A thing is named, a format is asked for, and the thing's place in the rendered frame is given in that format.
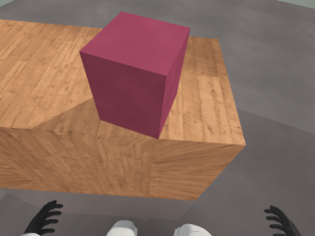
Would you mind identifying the right robot thigh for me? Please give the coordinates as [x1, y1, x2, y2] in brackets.
[173, 223, 212, 236]

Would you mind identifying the pedestal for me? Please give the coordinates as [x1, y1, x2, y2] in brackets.
[0, 19, 246, 201]

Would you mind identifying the robot thigh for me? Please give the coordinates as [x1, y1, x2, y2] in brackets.
[173, 223, 212, 236]
[106, 220, 138, 236]

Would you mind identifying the right robot hand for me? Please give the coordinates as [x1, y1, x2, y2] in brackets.
[264, 206, 301, 236]

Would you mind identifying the left robot hand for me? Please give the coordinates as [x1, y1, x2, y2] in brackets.
[24, 200, 63, 236]

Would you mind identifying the carton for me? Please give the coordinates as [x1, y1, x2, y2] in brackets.
[79, 12, 190, 139]

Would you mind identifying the left robot thigh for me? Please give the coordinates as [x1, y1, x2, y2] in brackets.
[106, 220, 138, 236]

